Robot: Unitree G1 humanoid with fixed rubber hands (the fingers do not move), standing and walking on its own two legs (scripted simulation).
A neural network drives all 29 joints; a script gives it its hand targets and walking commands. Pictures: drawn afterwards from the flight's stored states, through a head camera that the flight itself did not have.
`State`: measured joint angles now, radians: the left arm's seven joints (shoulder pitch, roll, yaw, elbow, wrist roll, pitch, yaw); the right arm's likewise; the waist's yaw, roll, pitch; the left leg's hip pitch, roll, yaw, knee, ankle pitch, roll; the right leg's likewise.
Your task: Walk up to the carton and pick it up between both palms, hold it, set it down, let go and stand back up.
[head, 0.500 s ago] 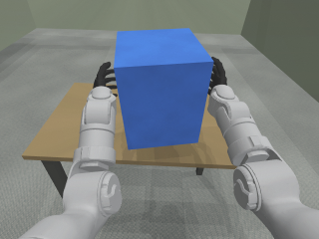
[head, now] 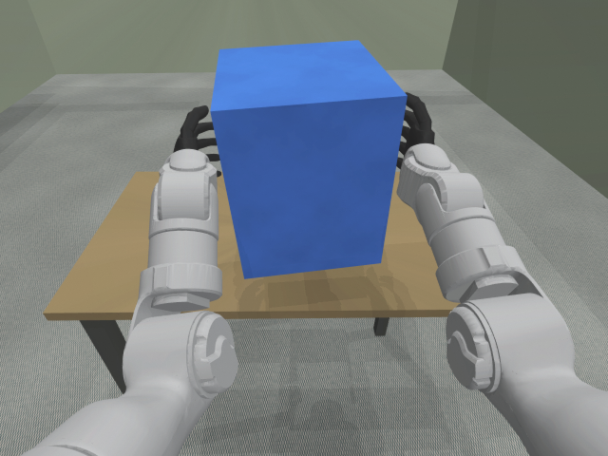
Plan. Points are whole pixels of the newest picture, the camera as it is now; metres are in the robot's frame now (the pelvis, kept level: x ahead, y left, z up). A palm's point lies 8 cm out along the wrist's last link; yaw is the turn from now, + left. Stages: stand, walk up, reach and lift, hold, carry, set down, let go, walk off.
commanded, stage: reach and lift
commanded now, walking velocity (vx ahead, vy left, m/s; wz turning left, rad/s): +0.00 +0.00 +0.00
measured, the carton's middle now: (301, 158) +0.44 -0.01 +0.22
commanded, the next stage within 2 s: hold in 0.92 s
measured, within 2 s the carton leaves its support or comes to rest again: neither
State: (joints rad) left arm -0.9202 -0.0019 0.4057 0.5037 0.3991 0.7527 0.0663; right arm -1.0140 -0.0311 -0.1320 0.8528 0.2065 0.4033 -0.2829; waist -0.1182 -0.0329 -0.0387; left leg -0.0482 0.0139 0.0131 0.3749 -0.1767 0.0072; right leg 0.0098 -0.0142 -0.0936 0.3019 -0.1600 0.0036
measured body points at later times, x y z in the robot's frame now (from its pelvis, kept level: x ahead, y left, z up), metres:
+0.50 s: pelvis +0.00 -0.01 +0.00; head -0.08 +0.02 +0.44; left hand +0.40 +0.14 +0.26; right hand +0.39 -0.15 +0.28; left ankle +0.03 +0.11 -0.75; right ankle +0.01 -0.12 -0.75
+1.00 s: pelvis +0.01 -0.02 +0.00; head -0.09 +0.01 +0.44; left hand +0.39 +0.14 +0.28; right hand +0.38 -0.15 +0.30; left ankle +0.03 +0.11 -0.75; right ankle +0.01 -0.12 -0.75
